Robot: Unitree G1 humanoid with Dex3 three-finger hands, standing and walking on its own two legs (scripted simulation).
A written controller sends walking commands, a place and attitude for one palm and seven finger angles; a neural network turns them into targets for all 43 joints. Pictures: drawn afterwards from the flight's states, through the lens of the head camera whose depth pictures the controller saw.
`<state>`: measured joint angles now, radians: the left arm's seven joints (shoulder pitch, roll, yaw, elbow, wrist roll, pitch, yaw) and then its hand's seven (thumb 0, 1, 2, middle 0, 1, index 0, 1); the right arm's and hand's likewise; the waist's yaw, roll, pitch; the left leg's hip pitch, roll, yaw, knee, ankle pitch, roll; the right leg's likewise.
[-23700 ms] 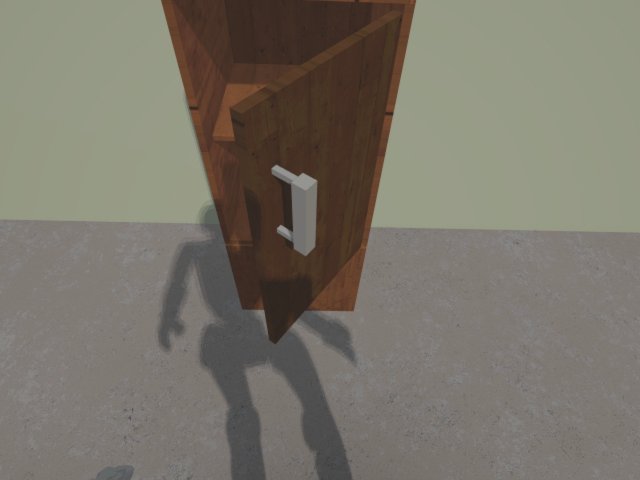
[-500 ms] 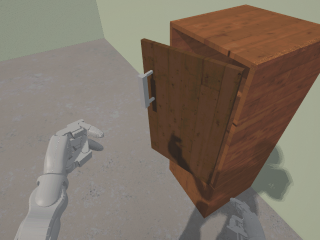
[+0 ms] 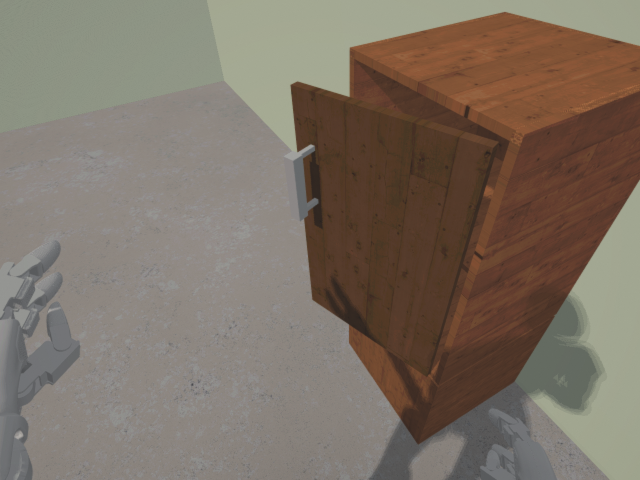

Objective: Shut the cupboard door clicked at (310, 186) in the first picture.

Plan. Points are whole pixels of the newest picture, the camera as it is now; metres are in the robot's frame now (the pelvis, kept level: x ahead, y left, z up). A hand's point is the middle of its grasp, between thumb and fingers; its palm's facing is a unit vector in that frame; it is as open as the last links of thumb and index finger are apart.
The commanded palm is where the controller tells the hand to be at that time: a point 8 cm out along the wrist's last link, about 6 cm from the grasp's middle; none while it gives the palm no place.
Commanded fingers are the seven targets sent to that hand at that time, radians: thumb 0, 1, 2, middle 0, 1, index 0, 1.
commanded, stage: draw the hand back to the body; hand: left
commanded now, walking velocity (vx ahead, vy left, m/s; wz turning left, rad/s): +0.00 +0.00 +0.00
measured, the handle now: (304, 182) +0.62 +0.11 +0.05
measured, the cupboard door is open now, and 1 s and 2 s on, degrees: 21 21 21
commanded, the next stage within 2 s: step back with the hand held close in 0.22 s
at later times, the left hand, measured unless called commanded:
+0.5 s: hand (97, 336) +0.20 +0.25 +0.15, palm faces +0.40 -0.80 -0.45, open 7.4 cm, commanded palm +0.15 +0.29 +0.17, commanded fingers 0.00 0.90 0.90 -0.20 -0.30 -0.20 -0.30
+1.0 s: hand (40, 382) +0.15 +0.28 +0.15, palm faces +0.38 -0.80 -0.47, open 7.4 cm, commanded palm +0.09 +0.32 +0.17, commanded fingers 0.00 0.90 0.90 -0.20 -0.30 -0.20 -0.30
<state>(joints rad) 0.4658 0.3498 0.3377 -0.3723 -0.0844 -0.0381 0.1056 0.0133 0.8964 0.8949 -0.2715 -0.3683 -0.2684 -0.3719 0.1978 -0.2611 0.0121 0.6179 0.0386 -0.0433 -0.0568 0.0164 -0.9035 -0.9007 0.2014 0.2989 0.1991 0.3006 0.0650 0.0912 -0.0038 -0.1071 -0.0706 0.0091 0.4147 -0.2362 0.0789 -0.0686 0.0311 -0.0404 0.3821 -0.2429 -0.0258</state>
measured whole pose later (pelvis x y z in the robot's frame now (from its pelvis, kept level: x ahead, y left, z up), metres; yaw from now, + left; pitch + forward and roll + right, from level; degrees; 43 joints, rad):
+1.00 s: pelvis -0.05 +0.02 -0.02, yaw -2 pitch +0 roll -2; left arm 0.54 0.43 0.41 -0.47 -0.04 -0.16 0.13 0.01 0.89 0.89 -0.21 -0.30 -0.21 -0.30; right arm 0.21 -0.24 0.00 0.53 0.02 0.04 -0.09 0.01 -0.90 -0.90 0.20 0.30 0.20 0.30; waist 0.00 0.01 -0.03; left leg -0.37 -0.07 0.06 0.58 -0.23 0.12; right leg -0.34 0.03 0.01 0.56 -0.23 0.01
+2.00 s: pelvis -0.24 +0.01 -0.02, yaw -3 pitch +4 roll -3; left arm 0.47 0.43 0.39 -0.57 -0.05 -0.23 0.13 0.01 0.89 0.89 -0.21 -0.30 -0.21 -0.30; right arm 0.13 -0.13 0.03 0.64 0.00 -0.11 -0.04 0.01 -0.90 -0.90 0.21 0.30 0.21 0.30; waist 0.00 -0.01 -0.01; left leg -0.59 0.10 0.09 0.50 -0.09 0.00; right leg -0.12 0.06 0.01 0.47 -0.42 -0.01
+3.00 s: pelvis -0.28 +0.12 -0.01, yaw +1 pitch +2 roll -2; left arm 0.64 0.49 0.46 -0.61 -0.03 -0.23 0.17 0.01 0.89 0.89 -0.22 -0.30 -0.21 -0.30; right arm 0.28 -0.23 -0.02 0.61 0.02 -0.06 -0.07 0.01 -0.90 -0.90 0.20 0.30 0.20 0.30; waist 0.00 -0.03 -0.07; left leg -0.34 0.02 -0.02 0.59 -0.28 0.00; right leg -0.21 0.03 0.04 0.52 -0.34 0.01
